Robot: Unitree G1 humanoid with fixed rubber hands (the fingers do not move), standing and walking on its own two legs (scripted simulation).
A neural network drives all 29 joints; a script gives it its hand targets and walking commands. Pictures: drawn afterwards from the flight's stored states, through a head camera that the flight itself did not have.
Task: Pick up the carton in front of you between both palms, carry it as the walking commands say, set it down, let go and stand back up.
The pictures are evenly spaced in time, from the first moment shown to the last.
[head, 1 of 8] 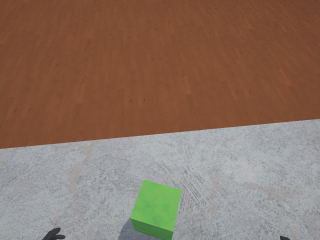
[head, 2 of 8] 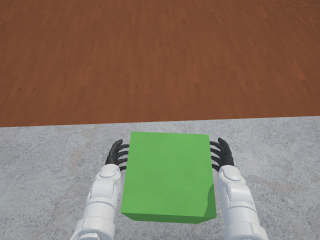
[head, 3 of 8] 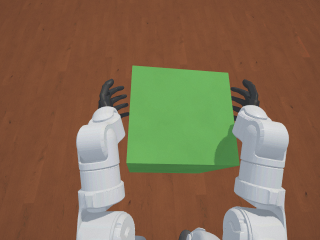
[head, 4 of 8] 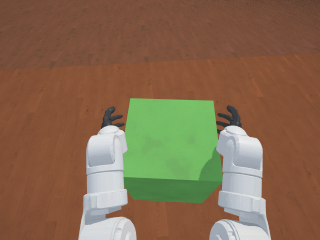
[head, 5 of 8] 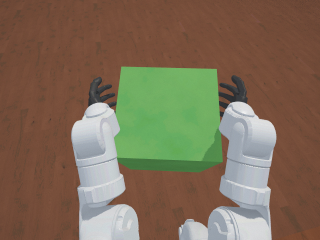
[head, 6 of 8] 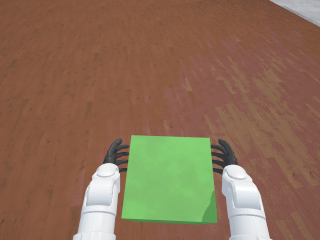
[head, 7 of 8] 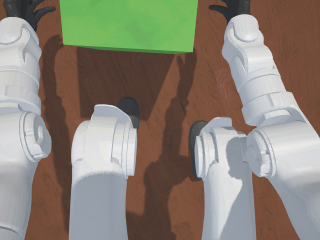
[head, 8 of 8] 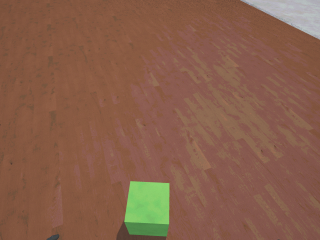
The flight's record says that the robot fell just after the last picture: no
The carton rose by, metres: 1.05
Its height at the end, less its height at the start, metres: +0.35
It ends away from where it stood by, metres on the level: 5.68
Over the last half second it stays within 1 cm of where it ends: yes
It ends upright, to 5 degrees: yes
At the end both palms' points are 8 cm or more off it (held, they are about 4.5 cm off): yes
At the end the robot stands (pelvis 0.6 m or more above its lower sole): yes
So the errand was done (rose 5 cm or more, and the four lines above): yes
